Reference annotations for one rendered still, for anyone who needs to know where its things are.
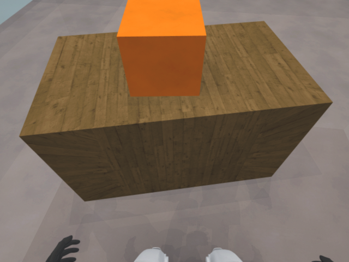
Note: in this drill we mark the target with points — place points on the carton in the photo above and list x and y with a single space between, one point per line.
162 45

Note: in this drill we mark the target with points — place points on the left robot hand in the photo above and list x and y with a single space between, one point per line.
60 251

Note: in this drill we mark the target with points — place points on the left robot thigh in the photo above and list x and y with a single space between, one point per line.
152 255

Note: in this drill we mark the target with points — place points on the right robot thigh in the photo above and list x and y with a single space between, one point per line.
222 255

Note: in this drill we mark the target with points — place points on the robot thigh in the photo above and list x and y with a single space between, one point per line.
152 255
222 255

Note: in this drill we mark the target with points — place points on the pedestal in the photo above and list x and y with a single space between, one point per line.
256 104

